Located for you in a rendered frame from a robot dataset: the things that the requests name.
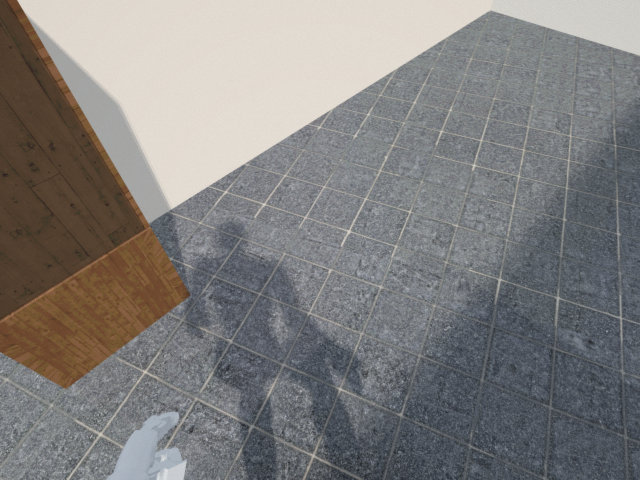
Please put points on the robot left hand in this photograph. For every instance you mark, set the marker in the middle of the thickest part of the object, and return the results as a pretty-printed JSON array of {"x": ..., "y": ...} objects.
[{"x": 140, "y": 450}]

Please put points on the cupboard door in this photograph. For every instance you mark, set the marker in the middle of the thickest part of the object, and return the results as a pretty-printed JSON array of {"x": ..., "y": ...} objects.
[{"x": 59, "y": 207}]

